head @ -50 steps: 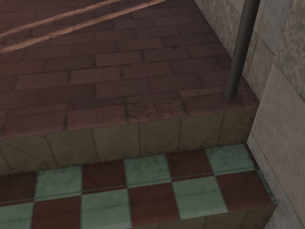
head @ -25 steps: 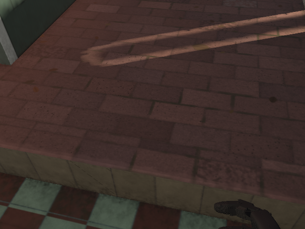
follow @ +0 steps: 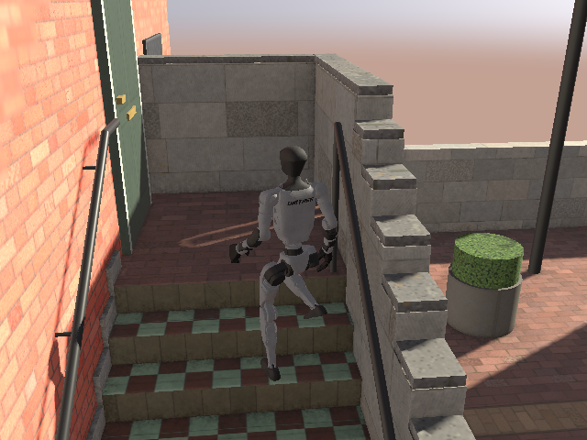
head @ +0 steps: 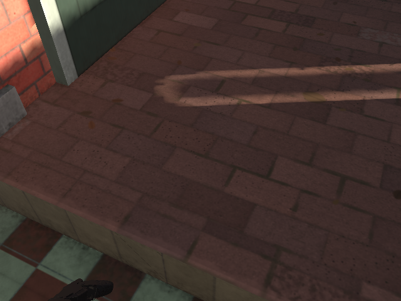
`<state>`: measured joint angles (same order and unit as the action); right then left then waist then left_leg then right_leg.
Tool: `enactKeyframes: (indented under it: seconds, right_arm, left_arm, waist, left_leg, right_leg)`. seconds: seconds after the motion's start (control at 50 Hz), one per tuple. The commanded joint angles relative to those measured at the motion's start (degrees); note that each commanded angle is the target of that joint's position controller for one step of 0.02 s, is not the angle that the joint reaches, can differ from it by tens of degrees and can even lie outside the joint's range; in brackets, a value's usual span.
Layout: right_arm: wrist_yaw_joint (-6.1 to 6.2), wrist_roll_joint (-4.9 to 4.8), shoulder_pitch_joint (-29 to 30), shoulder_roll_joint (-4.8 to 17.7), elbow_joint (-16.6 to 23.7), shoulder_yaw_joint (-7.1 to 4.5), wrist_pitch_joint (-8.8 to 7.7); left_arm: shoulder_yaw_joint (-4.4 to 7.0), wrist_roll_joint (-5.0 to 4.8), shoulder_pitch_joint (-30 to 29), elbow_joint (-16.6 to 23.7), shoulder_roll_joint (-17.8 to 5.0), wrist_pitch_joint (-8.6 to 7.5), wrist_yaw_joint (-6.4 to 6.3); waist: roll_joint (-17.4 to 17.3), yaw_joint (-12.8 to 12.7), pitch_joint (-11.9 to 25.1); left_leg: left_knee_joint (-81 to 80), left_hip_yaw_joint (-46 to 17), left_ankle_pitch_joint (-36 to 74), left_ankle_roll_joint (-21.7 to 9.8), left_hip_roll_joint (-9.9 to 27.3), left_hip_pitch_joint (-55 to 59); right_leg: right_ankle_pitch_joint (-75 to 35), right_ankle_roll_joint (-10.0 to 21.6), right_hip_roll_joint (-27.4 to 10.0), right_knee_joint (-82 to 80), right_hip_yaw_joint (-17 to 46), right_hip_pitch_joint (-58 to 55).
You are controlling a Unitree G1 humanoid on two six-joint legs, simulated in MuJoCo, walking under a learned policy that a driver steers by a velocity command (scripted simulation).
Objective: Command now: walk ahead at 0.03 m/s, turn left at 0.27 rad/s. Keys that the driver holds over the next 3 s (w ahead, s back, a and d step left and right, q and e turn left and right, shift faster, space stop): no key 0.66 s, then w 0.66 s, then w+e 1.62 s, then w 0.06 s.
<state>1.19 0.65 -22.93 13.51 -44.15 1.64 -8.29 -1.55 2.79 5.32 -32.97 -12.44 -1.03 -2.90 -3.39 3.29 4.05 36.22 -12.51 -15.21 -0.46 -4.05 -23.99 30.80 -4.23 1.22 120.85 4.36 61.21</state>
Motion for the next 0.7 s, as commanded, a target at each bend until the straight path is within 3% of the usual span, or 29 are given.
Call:
enactKeyframes:
  seconds: [0.02, 0.04, 0.06, 0.08, 0.1, 0.12, 0.14, 0.16, 0.18, 0.2, 0.22, 0.24, 0.26, 0.32, 0.34, 0.38, 0.44, 0.46, 0.48, 0.5, 0.52, 0.54, 0.56, 0.58, 0.6, 0.62, 0.66, 0.68, 0.7]
  right_arm:
    - [0.85, -1.05, -4.11, 8.64, 2.35, -2.73, 0.08]
    - [0.65, -2.26, 0.66, 9.39, 5.21, -2.76, 0.07]
    - [-0.31, -3.76, 7.96, 13.57, 6.66, -4.10, 0.40]
    - [-2.51, -2.44, 7.88, 15.19, 6.32, -4.88, 1.96]
    - [-4.32, -1.80, 9.57, 13.43, 6.93, -4.64, 2.81]
    - [-6.10, -0.23, 7.74, 7.99, 9.08, -3.15, 3.31]
    - [-5.62, 2.21, 2.67, 2.26, 10.93, -2.70, 2.81]
    - [-2.91, -0.29, 3.22, 3.66, 10.30, -3.62, 2.21]
    - [-0.68, -0.37, 4.96, 5.52, 9.21, -4.90, 2.54]
    - [-0.75, 0.91, 5.32, 8.20, 8.08, -6.46, 3.88]
    - [-1.51, 0.86, 3.23, 11.12, 5.85, -7.32, 5.14]
    - [-2.52, 1.39, 4.11, 11.70, 6.44, -6.91, 4.70]
    - [-3.11, 1.37, 4.56, 9.86, 6.34, -6.02, 4.50]
    - [-2.79, 0.42, 6.17, 8.52, 5.84, -4.81, 3.70]
    - [-3.18, 0.44, 3.92, 8.20, 4.48, -4.70, 3.85]
    - [-4.48, 1.24, -0.66, 7.59, 3.12, -4.53, 4.31]
    - [-6.25, 1.48, -1.47, 6.98, 5.04, -4.40, 5.49]
    - [-2.53, -2.70, 1.35, 4.39, 2.74, -5.53, 9.90]
    - [-1.46, -1.68, 2.00, 5.67, 4.08, -5.52, 11.60]
    - [-1.21, -0.72, 3.51, 5.12, 4.95, -5.39, 11.75]
    - [-1.00, 0.66, -2.25, 3.98, 2.41, -4.77, 11.77]
    - [-1.70, 0.64, -8.04, 3.56, -0.56, -4.53, 10.92]
    - [-1.78, 1.83, -11.52, 5.55, -2.04, -4.47, 9.33]
    - [-1.70, 1.08, -10.64, 7.52, -2.05, -4.21, 7.97]
    - [-1.62, 0.34, -11.70, 9.21, -2.10, -4.57, 7.98]
    - [-1.00, 0.56, -8.00, 9.66, -0.98, -4.70, 8.52]
    - [1.11, 0.29, -0.35, 5.11, -0.63, -3.15, 9.98]
    - [1.89, 0.17, -0.99, 4.05, -0.93, -2.96, 9.78]
    - [1.86, -1.18, -3.74, 3.48, -2.15, -2.88, 9.51]
  left_arm:
    - [-0.60, 1.07, -10.99, 9.89, -0.23, -0.50, 0.60]
    - [-1.76, 1.75, -6.76, 10.03, 2.30, -0.53, 2.32]
    - [-2.14, 1.57, -9.41, 12.85, 2.21, 0.03, 3.78]
    - [-2.09, -0.34, -9.98, 10.38, 1.71, 1.66, 6.53]
    - [-1.69, -1.72, -1.23, 6.46, 2.82, 0.94, 7.90]
    - [-0.95, -2.55, 1.77, 5.57, -0.04, -0.66, 8.10]
    - [0.74, -2.56, 3.32, 3.82, -5.87, -1.91, 7.07]
    - [1.70, -1.13, 4.67, 4.01, -6.92, -3.29, 6.25]
    - [1.85, -0.91, 8.20, 3.99, -6.91, -4.64, 5.67]
    - [2.53, 0.42, 8.44, 1.24, -9.59, -4.53, 5.23]
    - [1.13, -0.87, 7.20, 0.68, -6.12, -3.71, 5.85]
    - [0.35, -2.79, 1.36, 3.42, -4.41, -3.25, 5.79]
    - [-0.62, -3.86, -1.50, 2.90, -1.34, -3.49, 5.89]
    - [-1.96, -2.90, 4.16, 1.13, 3.97, -5.62, 5.06]
    - [-2.13, -2.37, 2.00, 1.24, 3.62, -6.51, 5.20]
    - [-2.04, -2.86, -2.82, 2.49, 1.99, -6.94, 4.83]
    - [-2.49, -3.05, -1.14, 2.21, 0.38, -7.12, 4.08]
    - [-0.70, -0.51, 4.13, -0.74, 2.80, -1.35, -1.31]
    - [-0.27, -0.58, 5.61, 0.18, -0.33, 0.99, -3.17]
    - [0.46, 0.12, 7.70, -1.99, -1.64, 2.85, -3.39]
    - [0.57, -0.34, 8.02, -2.19, -0.48, 4.26, -3.34]
    - [0.11, -0.61, 6.38, -2.41, 2.29, 5.06, -2.49]
    - [-0.51, -2.11, 4.75, -0.71, 7.41, 5.27, -1.40]
    - [-0.25, -2.85, 4.84, -0.67, 8.33, 4.86, -0.57]
    - [-0.14, -3.96, 3.61, -0.18, 6.92, 3.77, -0.28]
    - [-0.89, -5.05, 0.09, 2.22, 6.96, 2.46, -0.32]
    - [-1.59, -3.73, -7.86, 3.80, 6.40, 1.76, 0.37]
    - [-2.09, -3.56, -7.74, 2.86, 6.11, 1.86, 0.92]
    - [-1.97, -2.89, -7.87, 1.43, 5.25, 1.96, 0.73]
  waist:
    - [-2.23, 1.63, 3.53]
    - [-1.87, -1.87, 5.03]
    - [-2.65, -5.98, 1.26]
    - [-2.39, -4.57, 0.51]
    - [-6.30, -6.19, 1.79]
    - [7.52, -5.81, 4.09]
    - [19.42, -1.77, 9.01]
    - [19.60, -5.40, 12.05]
    - [20.06, -9.15, 12.41]
    - [16.66, -7.71, 9.26]
    - [6.90, -7.54, 6.54]
    - [3.27, -4.35, 2.49]
    - [2.04, -2.78, 2.27]
    - [2.95, -4.50, 1.70]
    - [3.56, -2.52, 1.07]
    - [4.64, 0.61, 0.54]
    - [8.73, -1.02, 3.24]
    - [4.52, -4.37, 4.22]
    - [8.43, -5.84, 0.21]
    - [13.55, -5.93, -6.27]
    - [13.52, -4.64, -5.69]
    - [10.10, -3.14, -5.24]
    - [-1.26, -2.76, -2.90]
    - [-6.02, -3.53, -1.36]
    - [-6.71, -2.53, 1.54]
    - [-8.93, -2.24, 0.01]
    - [-7.14, -4.09, -7.92]
    - [-5.78, -4.12, -8.16]
    - [1.73, -3.71, -6.56]
  left_leg:
    - [-6.61, -24.14, 9.39, -12.65, 18.63, 20.63]
    - [-9.03, -21.90, 2.44, -11.76, 16.41, 12.10]
    - [-16.73, -22.41, -10.08, -12.97, 17.00, -5.20]
    - [-24.83, -18.65, -19.30, -15.39, 16.21, -13.94]
    - [-22.69, -15.91, -17.09, -11.69, 15.22, -13.43]
    - [-16.67, -6.38, -15.62, -5.25, 8.41, -15.76]
    - [-3.49, 1.01, -6.44, 3.44, 2.20, -20.56]
    - [12.02, -4.40, -7.92, 6.51, 3.43, -23.74]
    - [30.47, -8.98, -8.86, 8.18, 2.84, -25.28]
    - [50.46, -6.72, -2.79, 5.86, -0.58, -26.70]
    - [55.32, -6.22, 9.02, 3.26, 2.88, -23.03]
    - [56.53, -2.28, 7.08, 2.41, 4.15, -20.90]
    - [55.13, 0.19, 5.94, 3.11, 5.87, -18.56]
    - [44.02, 0.79, 6.86, 3.76, 11.26, -17.33]
    - [39.30, 2.31, 10.49, 3.81, 12.34, -12.03]
    - [25.52, 7.26, 8.55, 4.08, 12.74, -2.35]
    - [10.47, 10.37, 5.14, 4.94, 11.98, 3.03]
    - [-0.91, 23.74, 4.99, 0.69, 4.27, 6.17]
    - [-7.49, 21.16, 5.00, -1.81, 5.04, 9.99]
    - [-16.55, 19.32, 6.50, -0.84, 4.84, 11.70]
    - [-21.98, 21.48, 10.27, -0.86, 5.17, 16.87]
    - [-22.47, 18.76, 15.45, -1.83, 6.28, 20.26]
    - [-18.11, 10.37, 37.89, -2.69, 12.53, 26.97]
    - [-13.24, 8.64, 58.37, -2.10, 16.60, 30.45]
    - [-12.77, 8.16, 58.23, -6.18, 18.70, 31.92]
    - [-18.73, 3.99, 42.38, -11.74, 20.99, 25.63]
    - [-26.70, 2.89, 21.88, -12.78, 19.25, 16.02]
    - [-28.28, 4.21, 20.61, -12.03, 18.47, 14.31]
    - [-28.27, 8.22, 24.63, -9.14, 16.06, 13.13]
  right_leg:
    - [5.57, -0.77, -3.87, -12.91, 2.14, 17.41]
    - [8.47, -1.16, -4.86, -31.52, -0.96, 6.52]
    - [28.18, 0.15, -3.37, -44.26, -3.04, -8.21]
    - [24.99, -0.62, 0.90, -49.21, -13.77, -20.88]
    - [6.93, -1.43, 0.45, -52.27, -9.64, -31.04]
    - [4.19, 3.65, -3.97, -61.83, 6.26, -36.79]
    - [-8.71, 16.20, -12.53, -68.81, 29.60, -49.03]
    - [-20.51, 19.50, -16.62, -71.88, 36.68, -53.49]
    - [-30.63, 20.11, -18.39, -71.71, 39.55, -51.11]
    - [-20.83, 15.16, -15.01, -71.78, 30.02, -43.58]
    - [-9.64, 13.18, -13.70, -64.28, 22.06, -32.13]
    - [-2.90, 12.98, -12.70, -66.42, 16.97, -26.30]
    - [-3.11, 11.92, -11.88, -68.56, 15.07, -24.23]
    - [-4.64, 11.96, -12.56, -68.87, 15.45, -24.73]
    - [-3.68, 10.86, -11.22, -68.73, 13.10, -20.61]
    - [0.39, 8.21, -8.80, -67.57, 6.34, -14.51]
    - [-8.57, 9.77, -11.10, -63.84, 8.80, -18.71]
    - [-2.90, 10.37, -13.24, -70.43, 5.01, -31.79]
    - [-0.41, 10.91, -13.27, -73.04, 8.40, -29.19]
    - [-9.71, 10.65, -12.41, -69.56, 4.01, -26.35]
    - [-8.91, 10.29, -11.90, -64.51, 1.90, -26.31]
    - [-4.28, 9.31, -9.80, -54.96, -1.23, -23.54]
    - [6.57, 6.35, -4.93, -35.07, -8.62, -15.21]
    - [17.81, 4.12, -3.69, -20.72, -13.97, -9.40]
    - [20.04, 4.18, -4.58, -18.07, -12.86, -7.96]
    - [20.14, 4.81, -5.72, -21.31, -10.34, -9.84]
    - [20.59, 6.55, -6.48, -34.56, -8.59, -13.41]
    - [19.77, 7.72, -5.11, -42.83, -9.82, -18.62]
    - [13.67, 7.71, -4.65, -45.22, -10.26, -24.40]
